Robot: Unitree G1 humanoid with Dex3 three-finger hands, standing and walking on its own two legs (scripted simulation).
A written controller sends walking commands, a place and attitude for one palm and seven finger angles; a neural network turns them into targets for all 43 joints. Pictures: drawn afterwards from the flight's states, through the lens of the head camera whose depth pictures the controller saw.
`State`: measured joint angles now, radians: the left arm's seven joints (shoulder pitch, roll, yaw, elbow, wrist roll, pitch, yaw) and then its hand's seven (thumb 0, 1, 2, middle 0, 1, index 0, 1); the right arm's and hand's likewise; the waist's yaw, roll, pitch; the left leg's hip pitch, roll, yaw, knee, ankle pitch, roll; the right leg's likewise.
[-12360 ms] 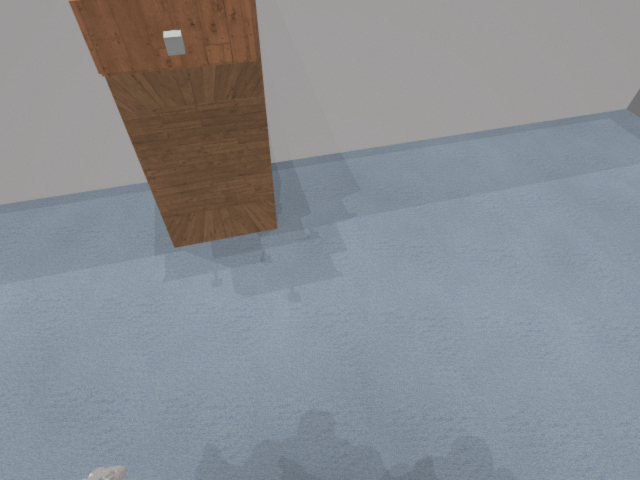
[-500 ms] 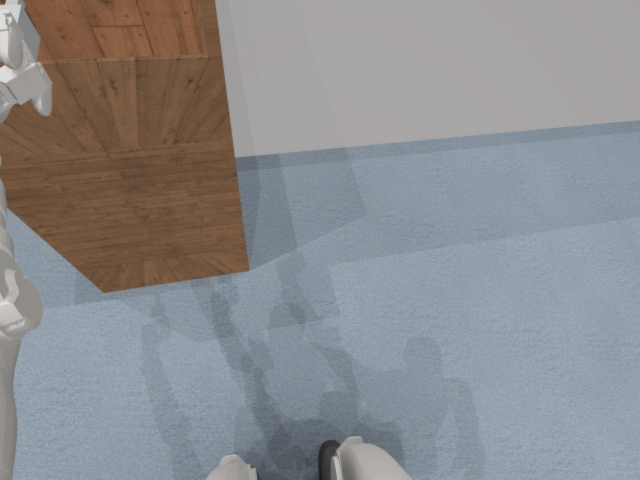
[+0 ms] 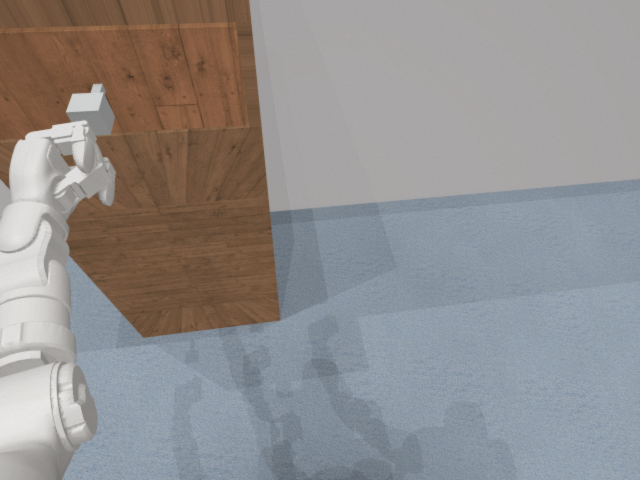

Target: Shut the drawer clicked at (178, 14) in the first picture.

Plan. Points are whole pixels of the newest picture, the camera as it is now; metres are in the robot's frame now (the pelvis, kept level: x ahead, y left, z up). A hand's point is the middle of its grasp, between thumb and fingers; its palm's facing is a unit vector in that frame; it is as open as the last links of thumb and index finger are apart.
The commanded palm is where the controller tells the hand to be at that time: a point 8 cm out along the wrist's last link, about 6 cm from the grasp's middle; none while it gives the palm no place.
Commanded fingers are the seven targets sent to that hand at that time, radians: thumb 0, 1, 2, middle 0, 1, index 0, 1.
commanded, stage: draw the hand back to the body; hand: left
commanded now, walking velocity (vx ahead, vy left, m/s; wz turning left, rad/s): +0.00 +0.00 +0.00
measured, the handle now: (94, 105) +0.58 +0.29 +0.13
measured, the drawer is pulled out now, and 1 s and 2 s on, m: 0.00 0.00 0.00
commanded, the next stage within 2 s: step back with the hand held close in 1.18 s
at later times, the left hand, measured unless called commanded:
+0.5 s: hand (38, 295) +0.28 +0.24 +0.16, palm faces +0.34 -0.92 -0.21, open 3.2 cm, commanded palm +0.23 +0.28 +0.17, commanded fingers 0.00 0.90 0.90 -1.40 -1.60 -1.40 -1.60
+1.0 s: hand out of the picture +0.14 +0.22 +0.18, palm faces +0.45 -0.82 -0.36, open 3.2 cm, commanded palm +0.08 +0.26 +0.19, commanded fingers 0.00 0.90 0.90 -1.40 -1.60 -1.40 -1.60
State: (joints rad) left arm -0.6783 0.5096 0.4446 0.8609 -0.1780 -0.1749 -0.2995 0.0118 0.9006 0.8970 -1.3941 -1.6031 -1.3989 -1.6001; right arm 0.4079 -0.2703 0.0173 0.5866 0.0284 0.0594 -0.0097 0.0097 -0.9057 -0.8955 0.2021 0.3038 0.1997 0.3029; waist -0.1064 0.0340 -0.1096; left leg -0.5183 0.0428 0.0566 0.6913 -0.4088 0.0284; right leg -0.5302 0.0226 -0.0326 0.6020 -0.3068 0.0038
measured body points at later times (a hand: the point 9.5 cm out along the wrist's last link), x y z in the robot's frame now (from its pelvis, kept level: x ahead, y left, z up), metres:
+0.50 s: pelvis -0.03 -0.01 +0.02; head -0.04 -0.03 +0.47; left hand +0.25 +0.28 +0.18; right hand +0.18 -0.22 -0.06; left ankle -0.05 +0.09 -0.72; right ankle -0.02 -0.13 -0.72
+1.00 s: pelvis -0.04 -0.03 +0.02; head -0.07 -0.06 +0.47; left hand +0.11 +0.26 +0.20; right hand +0.16 -0.24 -0.06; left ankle -0.05 +0.09 -0.72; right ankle -0.02 -0.13 -0.72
